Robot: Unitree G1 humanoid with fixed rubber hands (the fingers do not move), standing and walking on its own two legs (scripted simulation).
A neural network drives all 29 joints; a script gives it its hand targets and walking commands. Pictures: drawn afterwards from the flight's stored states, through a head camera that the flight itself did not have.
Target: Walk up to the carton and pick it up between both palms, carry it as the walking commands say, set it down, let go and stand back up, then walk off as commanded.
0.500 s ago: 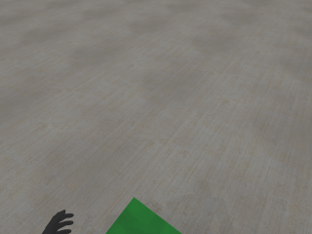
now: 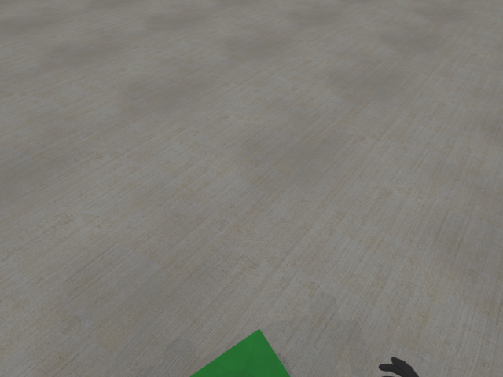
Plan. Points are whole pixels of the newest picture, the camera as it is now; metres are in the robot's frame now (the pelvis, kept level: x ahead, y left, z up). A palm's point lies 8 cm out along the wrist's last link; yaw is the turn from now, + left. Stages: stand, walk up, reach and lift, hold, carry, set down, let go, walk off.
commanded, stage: walk off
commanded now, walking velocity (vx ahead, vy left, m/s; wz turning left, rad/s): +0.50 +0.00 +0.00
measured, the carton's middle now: out of the picture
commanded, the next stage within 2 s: none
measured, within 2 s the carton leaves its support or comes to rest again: neither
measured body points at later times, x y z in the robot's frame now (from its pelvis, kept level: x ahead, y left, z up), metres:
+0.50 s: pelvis +0.17 -0.05 +0.02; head +0.17 -0.08 +0.46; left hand +0.22 +0.23 -0.08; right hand +0.28 -0.31 -0.11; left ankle +0.14 +0.12 -0.63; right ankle +0.19 -0.13 -0.73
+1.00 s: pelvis +0.35 +0.00 +0.01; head +0.35 +0.00 +0.46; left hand +0.49 +0.25 -0.10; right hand +0.42 -0.28 -0.10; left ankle +0.33 +0.12 -0.73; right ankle +0.34 -0.13 -0.67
